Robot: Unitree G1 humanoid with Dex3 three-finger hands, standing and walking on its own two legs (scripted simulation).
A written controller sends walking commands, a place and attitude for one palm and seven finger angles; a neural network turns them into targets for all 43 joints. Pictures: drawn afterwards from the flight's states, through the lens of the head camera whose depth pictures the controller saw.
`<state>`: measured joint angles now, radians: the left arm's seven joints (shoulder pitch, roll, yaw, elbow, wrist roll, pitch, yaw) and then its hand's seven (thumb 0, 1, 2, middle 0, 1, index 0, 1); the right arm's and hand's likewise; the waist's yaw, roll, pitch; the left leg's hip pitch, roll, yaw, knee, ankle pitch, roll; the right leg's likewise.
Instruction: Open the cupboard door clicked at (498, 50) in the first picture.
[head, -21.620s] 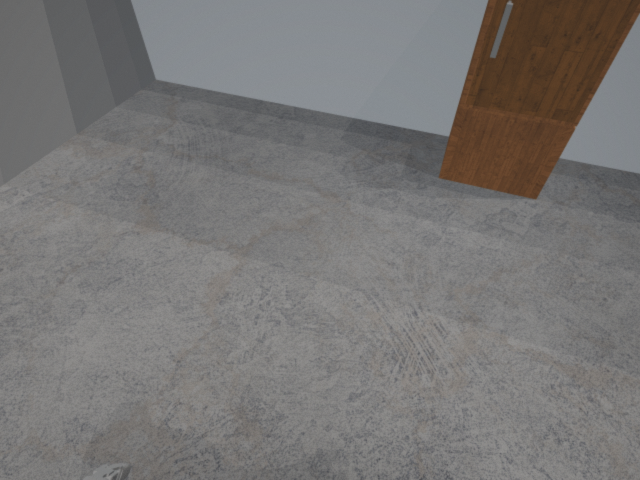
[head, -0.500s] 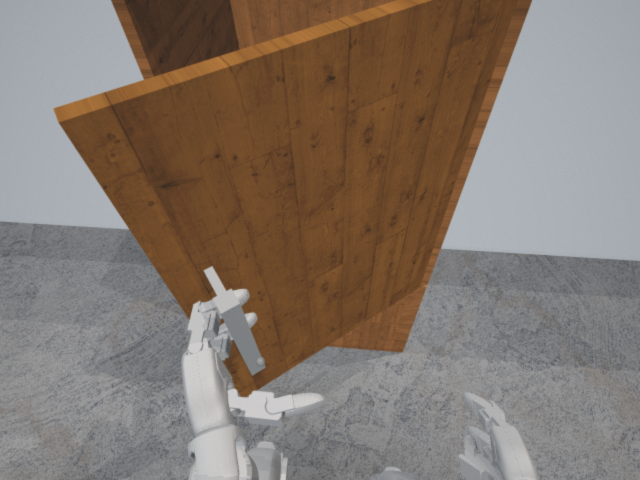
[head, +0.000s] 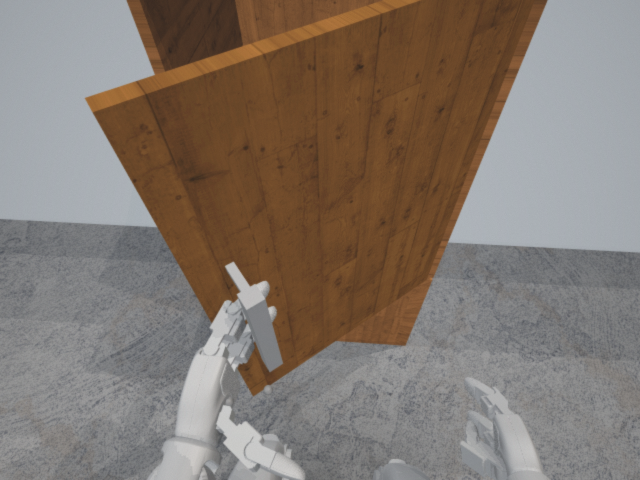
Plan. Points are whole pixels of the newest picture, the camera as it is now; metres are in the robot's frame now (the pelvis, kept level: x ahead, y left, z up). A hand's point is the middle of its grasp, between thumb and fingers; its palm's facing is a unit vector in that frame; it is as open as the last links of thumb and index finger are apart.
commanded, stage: slide the hand sideways off the handle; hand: left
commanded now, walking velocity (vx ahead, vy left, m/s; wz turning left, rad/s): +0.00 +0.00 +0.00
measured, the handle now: (255, 321) +0.29 +0.09 +0.05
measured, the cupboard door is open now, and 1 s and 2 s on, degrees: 39 39 39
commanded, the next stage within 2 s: draw the hand back to the body in 1.00 s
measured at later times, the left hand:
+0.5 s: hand (233, 416) +0.19 +0.10 +0.06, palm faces -0.09 -1.00 +0.01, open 16.2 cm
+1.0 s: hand (180, 439) +0.17 +0.15 +0.05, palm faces -0.03 -1.00 -0.04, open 16.2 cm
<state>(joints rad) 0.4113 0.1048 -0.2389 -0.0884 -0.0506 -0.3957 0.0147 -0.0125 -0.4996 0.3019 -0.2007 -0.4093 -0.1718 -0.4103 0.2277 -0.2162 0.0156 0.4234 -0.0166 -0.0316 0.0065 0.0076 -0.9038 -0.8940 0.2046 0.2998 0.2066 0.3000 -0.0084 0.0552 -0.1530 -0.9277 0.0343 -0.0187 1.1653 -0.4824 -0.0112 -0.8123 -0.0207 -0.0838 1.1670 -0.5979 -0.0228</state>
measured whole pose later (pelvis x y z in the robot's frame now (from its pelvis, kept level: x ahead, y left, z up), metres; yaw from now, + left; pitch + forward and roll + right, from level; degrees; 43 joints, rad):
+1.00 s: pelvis +0.00 +0.00 -0.02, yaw -1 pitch +15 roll -2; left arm 0.65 0.19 0.02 -0.23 -0.21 -0.42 -0.19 -0.01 -0.50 0.30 -0.16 -0.31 -0.18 -0.32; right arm 0.22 -0.21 -0.01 0.41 0.02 -0.02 -0.05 0.01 -0.90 -0.89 0.20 0.30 0.21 0.30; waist 0.02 0.04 -0.17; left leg -1.01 0.05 -0.04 1.26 -0.52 -0.01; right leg -0.88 0.00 -0.09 1.24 -0.62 -0.02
